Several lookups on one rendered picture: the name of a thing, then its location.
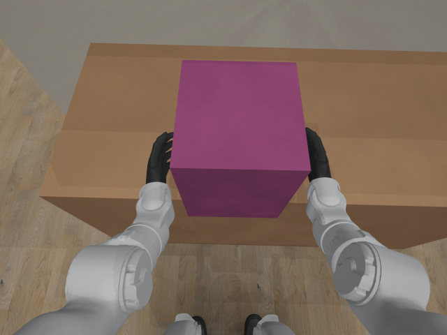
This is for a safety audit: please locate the robot right hand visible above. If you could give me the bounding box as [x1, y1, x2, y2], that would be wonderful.
[305, 127, 332, 182]

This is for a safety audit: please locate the robot right forearm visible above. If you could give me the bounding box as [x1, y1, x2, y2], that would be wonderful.
[306, 177, 430, 301]

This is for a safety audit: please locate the robot right upper arm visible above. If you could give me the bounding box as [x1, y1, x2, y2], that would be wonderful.
[332, 241, 447, 335]

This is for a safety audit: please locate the robot left hand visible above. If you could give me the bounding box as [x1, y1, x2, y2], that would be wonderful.
[146, 132, 174, 184]

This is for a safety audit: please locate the carton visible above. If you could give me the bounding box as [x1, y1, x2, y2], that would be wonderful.
[170, 60, 311, 218]

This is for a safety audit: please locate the robot left shin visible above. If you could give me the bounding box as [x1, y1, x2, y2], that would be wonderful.
[175, 313, 195, 322]

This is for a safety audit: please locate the right robot thigh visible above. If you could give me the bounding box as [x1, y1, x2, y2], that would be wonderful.
[253, 321, 295, 335]

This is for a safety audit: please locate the pedestal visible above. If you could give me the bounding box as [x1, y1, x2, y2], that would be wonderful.
[39, 43, 447, 249]

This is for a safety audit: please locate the robot left upper arm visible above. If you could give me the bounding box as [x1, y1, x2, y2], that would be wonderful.
[13, 245, 153, 335]

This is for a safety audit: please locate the robot left forearm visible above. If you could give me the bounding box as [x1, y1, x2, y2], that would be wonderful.
[65, 182, 175, 300]

